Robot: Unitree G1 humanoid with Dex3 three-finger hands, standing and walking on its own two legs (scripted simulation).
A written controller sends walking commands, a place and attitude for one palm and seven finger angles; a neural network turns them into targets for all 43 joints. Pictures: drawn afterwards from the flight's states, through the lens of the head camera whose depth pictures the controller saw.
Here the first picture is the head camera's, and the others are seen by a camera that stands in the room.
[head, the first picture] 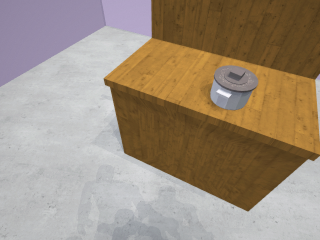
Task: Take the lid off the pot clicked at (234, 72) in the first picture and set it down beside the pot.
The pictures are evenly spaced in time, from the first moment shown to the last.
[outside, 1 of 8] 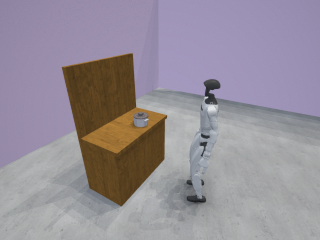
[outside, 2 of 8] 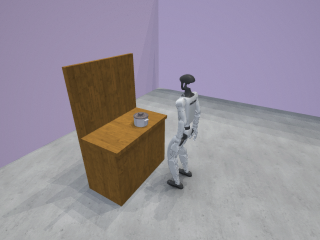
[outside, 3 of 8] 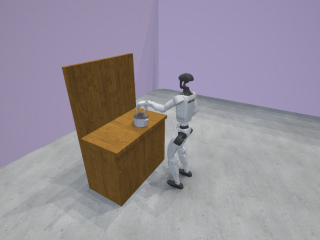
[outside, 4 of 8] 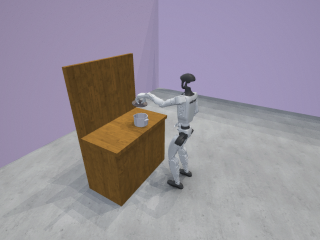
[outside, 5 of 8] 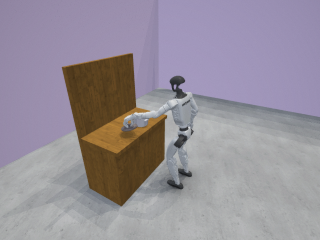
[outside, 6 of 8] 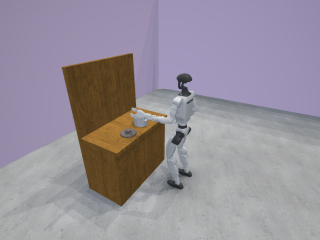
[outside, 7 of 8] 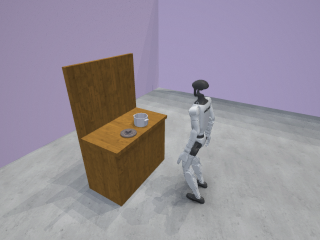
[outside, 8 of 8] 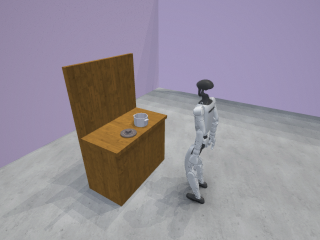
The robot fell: no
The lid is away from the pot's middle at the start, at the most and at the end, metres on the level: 0.00 0.25 0.25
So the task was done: yes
